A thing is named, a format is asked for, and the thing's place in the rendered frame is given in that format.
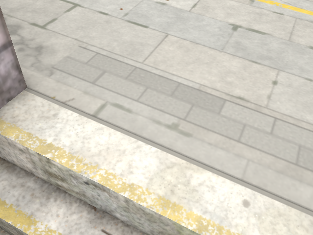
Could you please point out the stairs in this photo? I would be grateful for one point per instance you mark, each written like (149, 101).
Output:
(39, 196)

